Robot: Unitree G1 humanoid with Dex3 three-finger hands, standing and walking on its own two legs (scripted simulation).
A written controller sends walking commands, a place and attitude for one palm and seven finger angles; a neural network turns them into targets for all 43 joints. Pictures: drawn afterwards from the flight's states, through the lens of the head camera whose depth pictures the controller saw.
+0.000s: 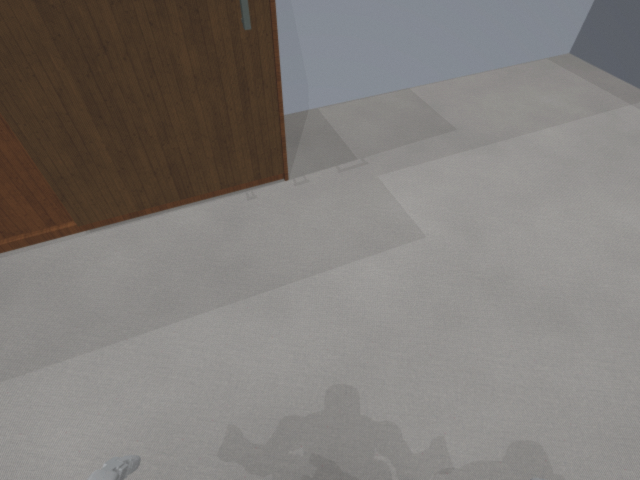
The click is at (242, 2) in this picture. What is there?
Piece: wardrobe's sliding door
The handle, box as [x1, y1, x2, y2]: [240, 0, 250, 29]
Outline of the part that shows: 240,0 242,15 241,20 243,23 243,27 245,29 249,29 250,22 247,0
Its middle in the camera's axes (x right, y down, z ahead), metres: -0.26 -0.82 +1.19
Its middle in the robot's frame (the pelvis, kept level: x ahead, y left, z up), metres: +1.45 +0.34 +0.12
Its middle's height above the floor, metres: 0.89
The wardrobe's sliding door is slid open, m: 0.00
